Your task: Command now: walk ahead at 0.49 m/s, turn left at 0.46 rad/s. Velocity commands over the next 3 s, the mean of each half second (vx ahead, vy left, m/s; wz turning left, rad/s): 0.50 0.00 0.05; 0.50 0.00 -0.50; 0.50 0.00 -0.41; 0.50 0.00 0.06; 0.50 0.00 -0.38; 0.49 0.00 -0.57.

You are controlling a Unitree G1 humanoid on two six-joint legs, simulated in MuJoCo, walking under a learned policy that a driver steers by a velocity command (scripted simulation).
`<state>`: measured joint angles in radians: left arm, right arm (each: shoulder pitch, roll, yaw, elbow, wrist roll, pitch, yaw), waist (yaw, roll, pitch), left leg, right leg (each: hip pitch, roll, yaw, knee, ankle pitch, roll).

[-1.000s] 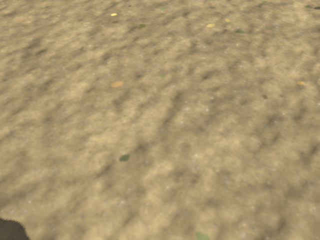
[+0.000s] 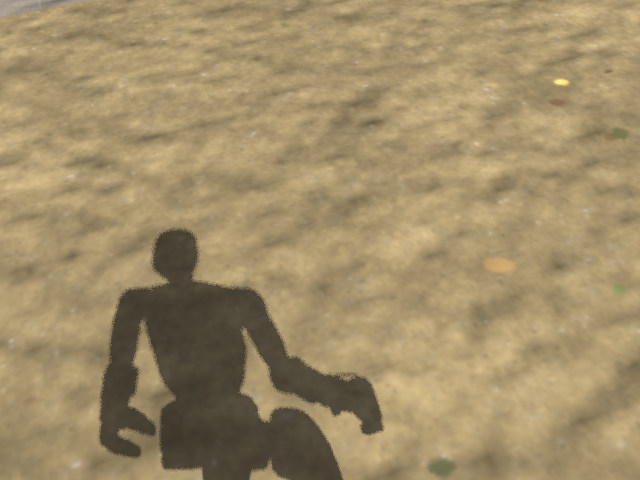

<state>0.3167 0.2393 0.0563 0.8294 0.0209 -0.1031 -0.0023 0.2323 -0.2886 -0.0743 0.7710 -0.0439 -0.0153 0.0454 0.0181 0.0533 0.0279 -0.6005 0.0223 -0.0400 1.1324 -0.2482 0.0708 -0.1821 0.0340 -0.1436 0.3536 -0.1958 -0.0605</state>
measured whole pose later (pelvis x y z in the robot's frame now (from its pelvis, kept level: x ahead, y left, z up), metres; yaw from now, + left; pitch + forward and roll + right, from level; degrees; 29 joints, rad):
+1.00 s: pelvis +0.52 -0.03 -0.01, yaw -19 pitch +0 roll +0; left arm 0.29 0.26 0.08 0.88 0.00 -0.03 -0.01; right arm 0.19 -0.24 -0.04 0.81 -0.04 -0.06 0.01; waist 0.01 0.02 0.06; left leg -0.53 0.11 -0.02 1.16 -0.30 -0.02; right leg -0.23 0.14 -0.03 0.41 -0.18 -0.15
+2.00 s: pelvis +1.01 -0.25 +0.00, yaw -27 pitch +1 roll +1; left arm 0.18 0.23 0.03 0.83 0.03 -0.08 -0.01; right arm 0.36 -0.26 -0.05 0.93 -0.02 -0.06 0.02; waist -0.03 0.03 0.03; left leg -0.34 -0.01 -0.01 1.06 -0.37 0.07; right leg -0.30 0.03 -0.05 0.46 -0.18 -0.06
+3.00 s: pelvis +1.36 -0.54 -0.02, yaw -59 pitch +0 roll +0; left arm 0.14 0.27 0.06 0.80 0.02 -0.01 -0.01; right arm 0.29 -0.25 -0.05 0.85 -0.02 -0.05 0.00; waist -0.04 0.01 0.09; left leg -0.36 0.09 0.04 1.22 -0.39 -0.02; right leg -0.35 0.10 -0.06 0.54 -0.19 -0.12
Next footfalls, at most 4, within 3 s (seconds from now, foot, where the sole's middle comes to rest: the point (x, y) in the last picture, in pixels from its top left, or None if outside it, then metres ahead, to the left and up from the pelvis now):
0.28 left None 0.29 0.13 -0.78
0.80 right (387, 438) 0.57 -0.07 -0.78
1.36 left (371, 297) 0.93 -0.05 -0.78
1.88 right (487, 260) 1.04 -0.36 -0.78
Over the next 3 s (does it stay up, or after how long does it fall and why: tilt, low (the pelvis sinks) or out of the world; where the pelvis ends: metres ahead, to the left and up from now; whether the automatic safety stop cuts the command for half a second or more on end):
stays up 1.36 -0.54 -0.02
